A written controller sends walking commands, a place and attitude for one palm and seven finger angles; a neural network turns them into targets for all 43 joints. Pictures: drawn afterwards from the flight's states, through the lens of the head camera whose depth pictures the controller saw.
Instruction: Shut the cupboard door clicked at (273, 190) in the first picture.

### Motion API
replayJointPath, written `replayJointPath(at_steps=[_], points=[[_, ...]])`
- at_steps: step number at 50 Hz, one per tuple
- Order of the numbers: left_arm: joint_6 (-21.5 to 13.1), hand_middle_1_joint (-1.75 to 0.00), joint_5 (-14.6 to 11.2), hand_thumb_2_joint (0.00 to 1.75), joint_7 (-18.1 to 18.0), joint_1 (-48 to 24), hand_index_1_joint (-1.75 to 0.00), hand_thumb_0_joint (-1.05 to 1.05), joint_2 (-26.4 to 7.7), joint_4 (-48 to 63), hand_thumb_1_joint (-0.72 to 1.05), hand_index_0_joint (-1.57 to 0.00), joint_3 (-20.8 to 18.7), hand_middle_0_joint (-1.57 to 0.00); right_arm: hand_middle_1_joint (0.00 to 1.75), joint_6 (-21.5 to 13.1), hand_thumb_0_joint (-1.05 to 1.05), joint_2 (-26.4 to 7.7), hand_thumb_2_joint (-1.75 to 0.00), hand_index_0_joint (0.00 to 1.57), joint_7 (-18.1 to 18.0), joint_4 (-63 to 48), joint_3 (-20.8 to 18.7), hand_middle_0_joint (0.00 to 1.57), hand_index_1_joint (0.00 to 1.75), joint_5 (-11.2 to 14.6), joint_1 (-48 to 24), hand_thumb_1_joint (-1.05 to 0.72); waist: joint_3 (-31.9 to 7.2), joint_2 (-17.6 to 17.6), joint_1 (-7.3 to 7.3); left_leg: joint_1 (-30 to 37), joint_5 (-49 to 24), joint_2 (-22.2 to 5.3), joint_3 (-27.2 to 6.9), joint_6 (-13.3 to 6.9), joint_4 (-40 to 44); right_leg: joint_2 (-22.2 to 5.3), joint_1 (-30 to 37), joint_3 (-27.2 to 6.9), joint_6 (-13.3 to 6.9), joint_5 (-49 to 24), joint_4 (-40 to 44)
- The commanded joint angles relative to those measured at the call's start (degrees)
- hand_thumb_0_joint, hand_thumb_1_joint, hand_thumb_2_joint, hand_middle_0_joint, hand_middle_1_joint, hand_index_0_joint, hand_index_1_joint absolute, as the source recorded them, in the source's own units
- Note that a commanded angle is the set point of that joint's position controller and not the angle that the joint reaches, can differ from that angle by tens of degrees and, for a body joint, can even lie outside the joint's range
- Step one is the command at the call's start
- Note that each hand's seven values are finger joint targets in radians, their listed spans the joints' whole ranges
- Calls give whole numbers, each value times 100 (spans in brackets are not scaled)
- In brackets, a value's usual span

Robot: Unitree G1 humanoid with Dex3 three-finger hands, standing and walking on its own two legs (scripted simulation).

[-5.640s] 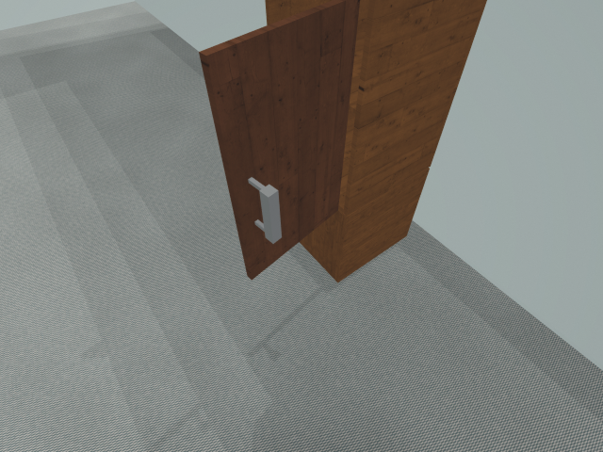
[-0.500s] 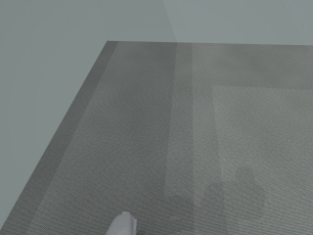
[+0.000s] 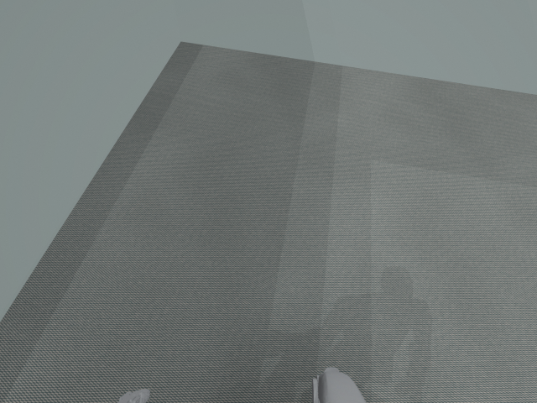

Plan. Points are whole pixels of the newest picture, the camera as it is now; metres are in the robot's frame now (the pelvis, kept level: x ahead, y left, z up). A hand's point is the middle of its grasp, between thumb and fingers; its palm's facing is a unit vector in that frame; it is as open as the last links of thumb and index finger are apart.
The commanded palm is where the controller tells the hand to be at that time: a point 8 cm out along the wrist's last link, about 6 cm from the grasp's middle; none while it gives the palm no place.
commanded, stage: walk to a spot facing it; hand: left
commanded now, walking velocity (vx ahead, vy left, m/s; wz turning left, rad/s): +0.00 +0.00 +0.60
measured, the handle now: out of the picture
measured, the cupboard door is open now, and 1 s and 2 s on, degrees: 99 99 99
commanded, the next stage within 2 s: none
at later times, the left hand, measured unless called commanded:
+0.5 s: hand out of the picture +0.10 +0.13 -0.17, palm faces +0.34 -0.91 -0.25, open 7.3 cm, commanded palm none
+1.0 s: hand out of the picture +0.08 +0.15 -0.16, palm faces +0.56 -0.78 -0.27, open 7.3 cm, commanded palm none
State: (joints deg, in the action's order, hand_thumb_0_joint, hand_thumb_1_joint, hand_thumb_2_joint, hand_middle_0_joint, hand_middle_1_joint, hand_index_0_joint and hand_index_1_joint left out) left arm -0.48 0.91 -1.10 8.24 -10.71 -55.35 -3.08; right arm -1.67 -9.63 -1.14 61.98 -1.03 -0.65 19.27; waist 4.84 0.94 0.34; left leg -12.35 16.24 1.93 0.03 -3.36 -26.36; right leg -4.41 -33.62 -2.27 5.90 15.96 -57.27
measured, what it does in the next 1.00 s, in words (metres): walks ahead, turning left: right foot, then left foot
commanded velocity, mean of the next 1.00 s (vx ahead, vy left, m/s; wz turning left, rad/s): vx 0.00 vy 0.00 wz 0.60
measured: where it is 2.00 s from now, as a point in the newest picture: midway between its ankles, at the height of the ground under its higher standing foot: outside the picture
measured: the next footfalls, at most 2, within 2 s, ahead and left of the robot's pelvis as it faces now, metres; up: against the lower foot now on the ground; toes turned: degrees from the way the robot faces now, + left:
right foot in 0.16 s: +0.12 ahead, -0.16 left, +0.00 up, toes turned +2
left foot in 0.62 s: +0.11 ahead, +0.06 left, +0.00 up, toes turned +32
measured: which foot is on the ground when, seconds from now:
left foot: down 0.00-0.18, up 0.20-0.60, down 0.62-1.00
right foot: up 0.00-0.14, down 0.16-0.62, up 0.64-1.00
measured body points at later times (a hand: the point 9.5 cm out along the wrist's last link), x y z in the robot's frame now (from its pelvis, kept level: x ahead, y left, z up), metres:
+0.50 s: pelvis +0.09 -0.08 +0.00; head +0.14 -0.07 +0.44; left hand +0.09 +0.18 -0.15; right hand +0.28 -0.30 -0.14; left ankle +0.07 +0.06 -0.69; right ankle +0.08 -0.16 -0.74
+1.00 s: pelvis +0.12 -0.09 -0.01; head +0.17 -0.06 +0.44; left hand +0.06 +0.19 -0.14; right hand +0.32 -0.25 -0.15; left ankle +0.08 +0.04 -0.74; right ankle +0.19 -0.22 -0.71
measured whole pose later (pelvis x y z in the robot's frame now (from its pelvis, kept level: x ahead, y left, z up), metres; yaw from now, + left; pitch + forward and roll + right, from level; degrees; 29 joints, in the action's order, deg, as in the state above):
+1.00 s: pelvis +0.12 -0.09 -0.01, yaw +36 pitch +2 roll +0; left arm 2.9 0.6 -0.4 7.3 -14.4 -49.9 -3.2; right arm 2.6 -12.6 1.2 52.2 -2.9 -1.4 10.2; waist 5.3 -0.4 0.9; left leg -20.6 12.0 0.5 -3.8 0.5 -30.4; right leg -2.9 -23.5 0.3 6.2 24.3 -47.6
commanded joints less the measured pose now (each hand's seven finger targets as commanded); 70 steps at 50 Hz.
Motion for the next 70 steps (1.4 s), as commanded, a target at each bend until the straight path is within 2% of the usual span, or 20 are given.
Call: replayJointPath(at_steps=[1,6,7,8,9,12,15,26,29,31,33,39,47,51,52,53,54,56,59,70], points=[[46,-30,-23,90,25,-13,-30,0,-342,355,90,-20,-56,-20,30,-14,0,-1056,-90,20,-49,-427,-294,20,30,-28,217,-90,-580,-1162,56,57,-4822,-1188,-886,-449,194,294,717,506,84,-81,801],[-97,-30,-63,90,50,-22,-30,0,-612,533,90,-20,-73,-20,30,108,0,-1182,-90,20,-76,-592,-426,20,30,-3,105,-90,-811,-1091,-84,69,-4023,-1031,-1281,-81,-617,375,2050,467,-36,-787,2992],[-157,-30,-41,90,8,402,-30,0,-927,424,90,-20,-152,-20,30,91,0,-1070,-90,20,-44,-676,-436,20,30,50,94,-90,-1251,-491,-259,-817,-2999,-823,-1071,183,-1189,-220,3567,15,-183,-2622,3182],[-222,-30,22,90,-79,1011,-30,0,-1547,282,90,-20,-289,-20,30,55,0,-743,-90,20,-12,-811,-398,20,30,99,186,-90,-1864,1195,-481,-2116,349,-52,-229,606,-2766,-1909,5099,-1355,-848,-5420,2875],[-169,-30,2,90,-107,1248,-30,0,-1656,247,90,-20,-250,-20,30,102,0,-843,-90,20,-63,-920,-409,20,30,109,170,-90,-2177,1453,-506,-2162,2579,-54,-42,715,-4038,-2871,4874,-1546,-1483,-6595,2836],[-81,-30,-34,90,-158,367,-30,0,-1021,504,90,-20,-69,-20,30,323,0,-820,-90,20,51,-860,-382,20,30,28,-320,-90,-1113,1021,-122,-2253,1432,-573,-132,783,-4753,-1825,3490,-232,-1217,-5276,3167],[-78,-30,-10,90,-129,94,-30,0,-919,648,90,-20,-46,-20,30,489,0,-672,-90,20,181,-910,-343,20,30,1,-510,-90,-596,982,77,-1983,791,-598,150,804,-4371,-1466,2634,666,-905,-4244,3510],[-67,-30,81,90,-74,499,-30,0,-1207,609,90,-20,-199,-20,30,456,0,-718,-90,20,301,-1474,-282,20,30,-15,-1470,-90,-577,949,-126,-1414,622,-469,729,604,-1806,-1752,3032,1192,-1071,-3853,3067],[-64,-30,25,90,-23,468,-30,0,-1346,626,90,-20,-251,-20,30,373,0,-1061,-90,20,287,-1394,-381,20,30,-54,-735,-90,-1127,410,314,194,-470,-291,738,402,-350,-1634,2541,1500,-708,-3440,1625],[9,-30,-50,90,24,129,-30,0,-820,1061,90,-20,-90,-20,30,308,0,-2227,-90,20,201,-1292,-651,20,30,-44,79,-90,-1561,-2126,728,1739,-4886,-2779,-2544,-949,310,-201,-105,1203,74,2365,-1021],[150,-30,11,90,-35,-110,-30,0,-1003,1102,90,-20,-116,-20,30,330,0,-1994,-90,20,120,-1311,-559,20,30,-15,-249,-90,-1312,-838,512,1197,-3565,-2634,-1838,-1073,356,-363,-241,329,-24,1900,-1382],[240,-30,28,90,76,446,-30,0,-938,678,90,-20,-195,-20,30,252,0,-1640,-90,20,78,-1532,-450,20,30,-23,-1219,-90,-771,-798,-63,16,-1652,-1514,-1022,-472,725,-160,265,246,110,557,-969],[206,-30,-14,90,39,-61,-30,0,-791,953,90,-20,-135,-20,30,324,0,-1627,-90,20,124,-1395,-562,20,30,-79,-937,-90,-688,-1111,135,-219,-1115,-1380,-1715,-556,645,204,912,372,54,907,933],[85,-30,-57,90,-2,643,-30,0,-873,813,90,-20,-174,-20,30,362,0,-1526,-90,20,111,-1498,-613,20,30,-18,-1178,-90,-1061,-939,-207,-850,-1531,-1011,-1764,-244,-150,387,2621,425,-60,-83,3062],[15,-30,8,90,-52,927,-30,0,-1284,764,90,-20,-262,-20,30,361,0,-1194,-90,20,139,-1564,-577,20,30,46,-1140,-90,-1232,193,-350,-1760,-374,-487,-1282,141,-1001,-557,3609,-460,-281,-153,3956],[-18,-30,100,90,-92,936,-30,0,-1864,810,90,-20,-356,-20,30,355,0,-821,-90,20,166,-1723,-512,20,30,53,-1193,-90,-1070,1930,-438,-2695,1783,341,-94,668,-2597,-2279,3644,-2049,-956,-905,4283],[9,-30,50,90,-121,760,-30,0,-1730,833,90,-20,-266,-20,30,385,0,-1133,-90,20,178,-1684,-560,20,30,-16,-1320,-90,-871,1447,-358,-2406,1948,-65,-389,570,-3749,-2504,2757,-1704,-1257,-1621,4080],[-21,-30,5,90,-117,44,-30,0,-1124,964,90,-20,-126,-20,30,502,0,-1029,-90,20,212,-1328,-573,20,30,-52,-1011,-90,-524,1179,78,-2349,1061,-297,-368,689,-4539,-1636,2423,-679,-1069,-2067,3878],[-53,-30,-17,90,-103,113,-30,0,-920,954,90,-20,-66,-20,30,542,0,-880,-90,20,272,-1209,-489,20,30,-23,-951,-90,-516,969,133,-2368,497,-358,-60,826,-4406,-1201,2839,364,-843,-3256,3599],[-32,-30,63,90,-112,921,-30,0,-1235,632,90,-20,-206,-20,30,501,0,-739,-90,20,282,-1374,-315,20,30,2,-1687,-90,-608,1092,-286,-1693,916,-394,553,701,-1985,-1708,3621,819,-1129,-4191,3121]])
